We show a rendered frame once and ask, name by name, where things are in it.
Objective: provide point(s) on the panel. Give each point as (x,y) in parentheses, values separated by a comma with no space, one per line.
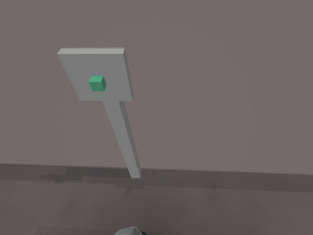
(111,62)

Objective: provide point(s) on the button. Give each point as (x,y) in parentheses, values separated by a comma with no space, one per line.
(97,83)

